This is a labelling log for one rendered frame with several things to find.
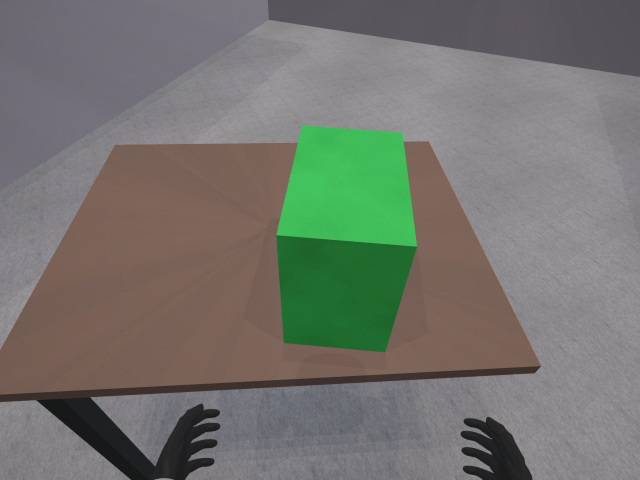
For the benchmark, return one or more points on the robot right hand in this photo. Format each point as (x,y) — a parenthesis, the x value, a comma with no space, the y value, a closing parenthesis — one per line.
(506,461)

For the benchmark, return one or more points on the robot left hand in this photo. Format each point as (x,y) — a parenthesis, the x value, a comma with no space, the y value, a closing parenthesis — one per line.
(173,461)

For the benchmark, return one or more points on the table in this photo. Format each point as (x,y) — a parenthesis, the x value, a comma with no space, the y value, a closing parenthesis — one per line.
(167,281)

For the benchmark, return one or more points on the carton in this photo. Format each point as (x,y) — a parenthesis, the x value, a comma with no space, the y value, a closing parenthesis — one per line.
(346,238)

